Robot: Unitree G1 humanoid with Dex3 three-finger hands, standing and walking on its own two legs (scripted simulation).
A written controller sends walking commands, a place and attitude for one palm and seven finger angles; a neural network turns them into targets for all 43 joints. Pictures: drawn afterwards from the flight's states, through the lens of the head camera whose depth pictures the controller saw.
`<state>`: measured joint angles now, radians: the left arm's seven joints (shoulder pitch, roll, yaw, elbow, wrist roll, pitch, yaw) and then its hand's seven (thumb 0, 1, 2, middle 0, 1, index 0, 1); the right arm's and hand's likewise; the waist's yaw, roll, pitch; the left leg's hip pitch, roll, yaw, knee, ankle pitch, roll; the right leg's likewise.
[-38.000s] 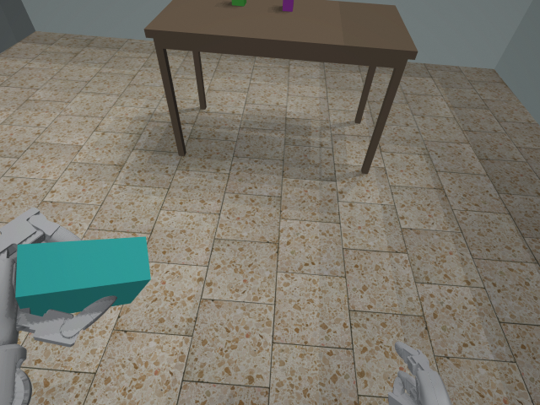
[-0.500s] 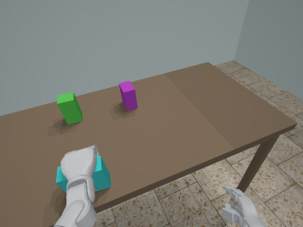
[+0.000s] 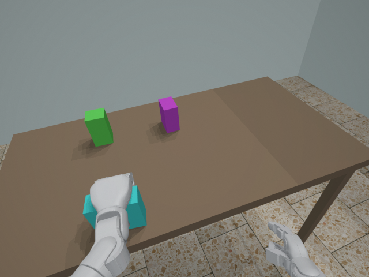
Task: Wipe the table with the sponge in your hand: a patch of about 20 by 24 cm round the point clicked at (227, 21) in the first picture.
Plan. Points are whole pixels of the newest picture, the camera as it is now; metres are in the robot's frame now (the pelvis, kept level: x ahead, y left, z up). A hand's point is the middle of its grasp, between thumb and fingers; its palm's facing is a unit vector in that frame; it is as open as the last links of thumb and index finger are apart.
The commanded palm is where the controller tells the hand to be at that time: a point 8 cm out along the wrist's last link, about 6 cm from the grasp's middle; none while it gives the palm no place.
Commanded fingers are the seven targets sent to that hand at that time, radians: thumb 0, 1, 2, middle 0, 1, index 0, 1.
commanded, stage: slide across to the third lane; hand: left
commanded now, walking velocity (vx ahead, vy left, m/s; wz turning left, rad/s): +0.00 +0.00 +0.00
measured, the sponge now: (119, 214) +0.26 +0.21 -0.02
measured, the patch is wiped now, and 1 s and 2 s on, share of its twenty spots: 0.85 0.85 1.00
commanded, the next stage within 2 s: wipe forward along the third lane in 0.40 s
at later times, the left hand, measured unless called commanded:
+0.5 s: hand (147, 195) +0.30 +0.14 +0.02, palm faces +0.01 -0.05 -1.00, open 9.2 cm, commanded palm +0.27 +0.12 +0.06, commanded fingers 0.00 0.10 1.30 -1.20 -1.60 -1.20 -1.60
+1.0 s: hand (150, 184) +0.33 +0.14 +0.02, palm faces -0.07 -0.02 -1.00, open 9.2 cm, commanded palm +0.32 +0.14 +0.04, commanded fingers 0.00 0.10 1.30 -1.20 -1.60 -1.20 -1.60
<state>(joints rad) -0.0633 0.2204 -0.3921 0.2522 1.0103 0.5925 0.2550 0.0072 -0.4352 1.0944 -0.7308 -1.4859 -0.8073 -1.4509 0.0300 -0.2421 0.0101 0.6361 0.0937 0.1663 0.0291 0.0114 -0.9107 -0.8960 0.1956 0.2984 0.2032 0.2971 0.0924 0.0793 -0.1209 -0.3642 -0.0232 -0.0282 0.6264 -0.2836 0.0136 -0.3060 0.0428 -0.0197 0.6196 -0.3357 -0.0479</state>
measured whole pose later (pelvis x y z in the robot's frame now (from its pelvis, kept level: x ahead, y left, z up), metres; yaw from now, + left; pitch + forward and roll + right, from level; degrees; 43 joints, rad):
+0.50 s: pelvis -0.02 -0.01 -0.01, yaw +1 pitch +2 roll +0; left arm -0.35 0.08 -0.49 0.57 0.97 0.60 0.33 0.00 -0.47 1.11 -0.77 -1.45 -0.84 -1.40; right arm 0.04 -0.21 0.01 0.70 0.09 0.15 0.06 0.01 -0.91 -0.90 0.20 0.30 0.20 0.30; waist 0.09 0.07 -0.13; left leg -0.43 -0.03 -0.05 0.66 -0.26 0.00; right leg -0.38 0.04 -0.05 0.69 -0.34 -0.06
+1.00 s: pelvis -0.03 -0.04 -0.01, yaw +0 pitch +5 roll +1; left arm -0.52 0.13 -0.30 0.84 0.96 0.53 0.31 0.00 -0.53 1.17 -0.81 -1.41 -0.88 -1.38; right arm 0.13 -0.26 0.00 0.72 0.07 0.16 -0.03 0.01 -0.91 -0.90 0.19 0.30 0.20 0.30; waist 0.03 0.06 -0.15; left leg -0.50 0.01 -0.06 0.65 -0.26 0.00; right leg -0.46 0.08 -0.05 0.68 -0.31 -0.11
